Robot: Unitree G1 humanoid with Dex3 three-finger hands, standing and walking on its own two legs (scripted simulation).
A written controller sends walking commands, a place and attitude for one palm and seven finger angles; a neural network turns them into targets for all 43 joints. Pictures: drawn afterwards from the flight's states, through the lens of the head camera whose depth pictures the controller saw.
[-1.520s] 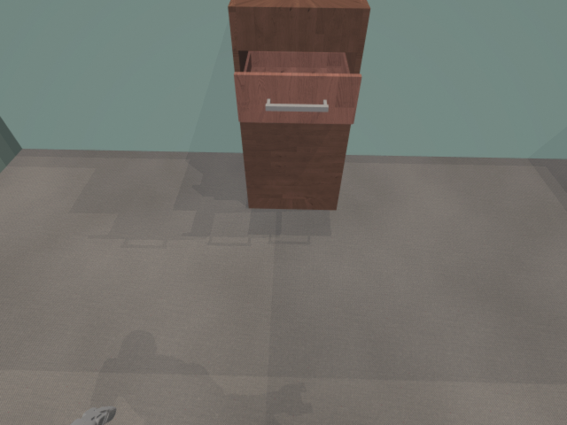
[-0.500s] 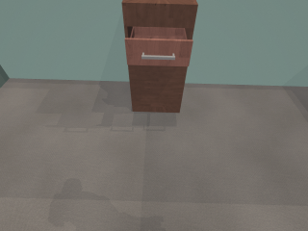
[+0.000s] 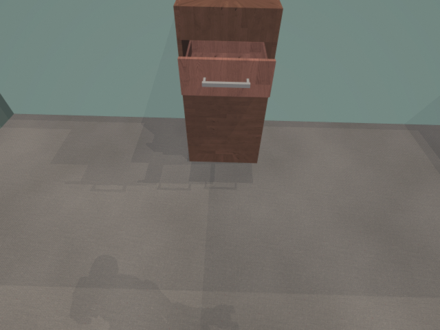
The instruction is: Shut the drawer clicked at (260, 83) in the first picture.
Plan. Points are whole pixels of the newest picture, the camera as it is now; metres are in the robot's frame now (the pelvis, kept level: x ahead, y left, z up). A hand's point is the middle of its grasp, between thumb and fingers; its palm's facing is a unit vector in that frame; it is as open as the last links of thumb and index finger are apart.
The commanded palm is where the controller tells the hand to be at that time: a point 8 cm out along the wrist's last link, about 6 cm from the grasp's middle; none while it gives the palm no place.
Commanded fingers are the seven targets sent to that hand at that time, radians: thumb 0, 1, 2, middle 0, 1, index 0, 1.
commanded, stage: walk to a spot facing it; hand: left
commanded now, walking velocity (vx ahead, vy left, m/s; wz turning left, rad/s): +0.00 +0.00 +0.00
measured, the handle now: (226, 82) +1.03 +0.04 -0.09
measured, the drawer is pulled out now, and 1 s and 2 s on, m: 0.17 0.17 0.17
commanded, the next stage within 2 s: turn to face it in 1.12 s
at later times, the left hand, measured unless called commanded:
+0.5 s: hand out of the picture +0.15 +0.15 -0.19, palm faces -0.19 -0.96 -0.22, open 7.4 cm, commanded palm none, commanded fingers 0.00 0.90 0.90 -0.20 -0.30 -0.20 -0.30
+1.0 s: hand (179, 270) +0.30 +0.13 -0.20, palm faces -0.28 -0.94 -0.17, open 7.4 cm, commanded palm none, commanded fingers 0.00 0.90 0.90 -0.20 -0.30 -0.20 -0.30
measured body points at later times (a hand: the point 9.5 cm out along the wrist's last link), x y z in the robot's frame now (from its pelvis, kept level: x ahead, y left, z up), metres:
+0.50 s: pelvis +0.08 -0.04 -0.03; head +0.11 -0.06 +0.42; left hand +0.16 +0.20 -0.17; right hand -0.02 -0.27 -0.19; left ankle +0.00 +0.13 -0.73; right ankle +0.10 -0.13 -0.75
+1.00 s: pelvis +0.28 -0.06 -0.02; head +0.31 -0.05 +0.42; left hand +0.31 +0.17 -0.18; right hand +0.35 -0.33 -0.14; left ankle +0.41 -0.01 -0.75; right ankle +0.10 -0.13 -0.74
